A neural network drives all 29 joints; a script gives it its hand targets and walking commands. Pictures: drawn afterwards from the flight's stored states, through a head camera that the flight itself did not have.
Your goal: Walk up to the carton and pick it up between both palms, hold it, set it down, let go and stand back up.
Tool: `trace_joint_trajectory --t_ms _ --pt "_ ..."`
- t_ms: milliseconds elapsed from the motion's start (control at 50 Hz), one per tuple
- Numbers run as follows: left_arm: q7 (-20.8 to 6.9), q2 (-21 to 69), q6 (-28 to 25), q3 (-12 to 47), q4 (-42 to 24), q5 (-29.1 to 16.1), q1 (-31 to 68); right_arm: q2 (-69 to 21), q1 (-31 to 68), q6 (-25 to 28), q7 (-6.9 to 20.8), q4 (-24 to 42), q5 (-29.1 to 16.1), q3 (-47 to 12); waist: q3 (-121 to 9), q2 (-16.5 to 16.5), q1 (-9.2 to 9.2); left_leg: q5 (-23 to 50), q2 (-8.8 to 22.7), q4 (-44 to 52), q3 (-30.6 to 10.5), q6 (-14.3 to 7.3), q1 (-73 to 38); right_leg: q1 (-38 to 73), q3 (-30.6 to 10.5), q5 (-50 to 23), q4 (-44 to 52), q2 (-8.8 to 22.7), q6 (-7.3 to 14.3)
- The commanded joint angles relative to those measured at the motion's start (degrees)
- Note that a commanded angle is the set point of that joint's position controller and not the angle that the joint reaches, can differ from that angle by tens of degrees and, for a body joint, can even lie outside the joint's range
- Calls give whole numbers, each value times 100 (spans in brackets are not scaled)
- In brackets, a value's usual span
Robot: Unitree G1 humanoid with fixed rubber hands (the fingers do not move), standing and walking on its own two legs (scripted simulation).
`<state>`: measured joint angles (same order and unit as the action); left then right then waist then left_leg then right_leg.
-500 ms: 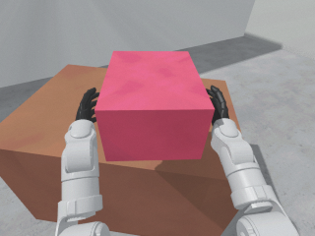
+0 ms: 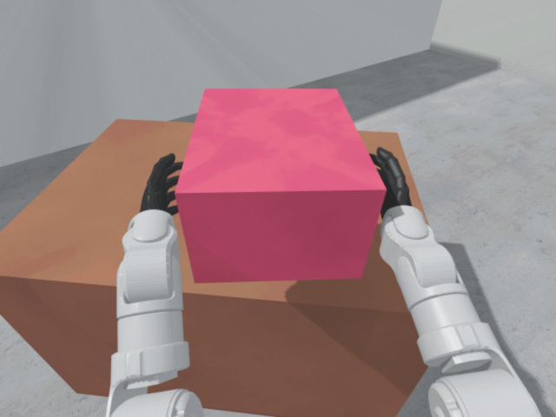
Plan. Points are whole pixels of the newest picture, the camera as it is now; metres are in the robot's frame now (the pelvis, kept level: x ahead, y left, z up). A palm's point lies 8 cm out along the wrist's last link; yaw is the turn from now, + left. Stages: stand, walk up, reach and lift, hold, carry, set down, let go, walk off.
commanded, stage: hold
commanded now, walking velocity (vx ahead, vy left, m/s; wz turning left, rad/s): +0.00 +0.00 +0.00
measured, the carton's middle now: (274, 173) +0.45 +0.00 +0.17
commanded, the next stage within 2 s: none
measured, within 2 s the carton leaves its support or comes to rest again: neither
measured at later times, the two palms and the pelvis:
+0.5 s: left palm (169, 208) +0.35 +0.15 +0.19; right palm (403, 214) +0.35 -0.17 +0.16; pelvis -0.01 +0.01 +0.00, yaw -1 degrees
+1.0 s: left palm (153, 215) +0.35 +0.17 +0.18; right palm (390, 209) +0.35 -0.15 +0.17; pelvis -0.01 +0.00 +0.00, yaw +2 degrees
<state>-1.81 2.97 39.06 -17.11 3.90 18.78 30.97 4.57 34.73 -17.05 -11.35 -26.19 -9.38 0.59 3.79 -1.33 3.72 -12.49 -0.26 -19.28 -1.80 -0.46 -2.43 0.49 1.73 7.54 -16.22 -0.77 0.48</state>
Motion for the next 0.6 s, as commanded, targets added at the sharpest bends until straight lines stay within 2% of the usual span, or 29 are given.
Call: trace_joint_trajectory --t_ms 0,80,120,220,280,320,420,440,460,480,500,540,580 --pt "-944 2659 -329 2842 -892 -980 3605 -3312 3952 369 611 1919 -450 -2182 -2284 23 238 1985 -299 122 264 200 213 1537 192 -1856 -67 -134 -282" --pt "-1000 2676 -331 3018 -995 -1023 3918 -3200 3825 330 618 1742 -309 -1825 -2011 406 431 1643 -251 210 271 263 316 1170 234 -1079 50 -102 -202" --pt "-1017 2674 -306 3020 -812 -984 3909 -3088 3738 303 648 1506 -205 -1652 -1730 532 519 1563 -236 247 277 308 306 993 260 -794 97 -91 -169" --pt "-957 2923 -326 3174 -824 -1023 3978 -2973 4076 424 745 1745 -259 -1631 -2043 788 503 1921 -166 106 210 426 142 778 304 -585 79 -146 -98" --pt "-847 2982 -366 3140 -825 -1045 3867 -3029 4231 475 811 1898 -365 -1861 -2382 685 315 2177 -159 22 197 419 -57 749 312 -667 51 -200 -106" --pt "-784 2956 -339 2935 -680 -938 3666 -3054 4294 473 863 1849 -407 -1963 -2367 512 80 2231 -142 69 234 368 -95 766 291 -686 64 -231 -115" --pt "-754 2667 -326 2370 -282 -738 3700 -3104 4697 507 920 1784 -430 -2085 -2324 -20 -276 1598 -167 214 318 125 328 1011 294 -576 21 -204 -150" --pt "-755 2638 -355 2374 -405 -756 3776 -3166 4723 542 934 1835 -440 -2124 -2465 -83 -296 1582 -160 212 321 81 359 1078 289 -642 -15 -193 -163" --pt "-754 2549 -354 2245 -202 -721 3758 -3174 4738 515 935 1667 -403 -2124 -2383 -176 -356 1428 -172 264 338 40 424 1084 298 -555 -8 -181 -170" --pt "-747 2625 -375 2291 -366 -765 3769 -3247 4704 540 937 1764 -398 -2143 -2542 -245 -348 1494 -167 260 337 17 365 1116 293 -703 -13 -204 -187" --pt "-751 2636 -394 2378 -382 -818 3777 -3293 4641 539 916 1750 -390 -2141 -2623 -272 -248 1579 -177 231 323 18 301 1170 292 -819 -14 -193 -194" --pt "-790 2594 -402 2324 -309 -811 3709 -3299 4519 521 876 1682 -370 -2110 -2458 -289 -249 1523 -211 251 335 10 321 1239 247 -907 9 -180 -210" --pt "-828 2674 -387 2472 -407 -846 3616 -3331 4356 514 812 1702 -367 -2150 -2491 -218 -90 1677 -235 223 324 52 246 1337 252 -1199 -9 -174 -226"
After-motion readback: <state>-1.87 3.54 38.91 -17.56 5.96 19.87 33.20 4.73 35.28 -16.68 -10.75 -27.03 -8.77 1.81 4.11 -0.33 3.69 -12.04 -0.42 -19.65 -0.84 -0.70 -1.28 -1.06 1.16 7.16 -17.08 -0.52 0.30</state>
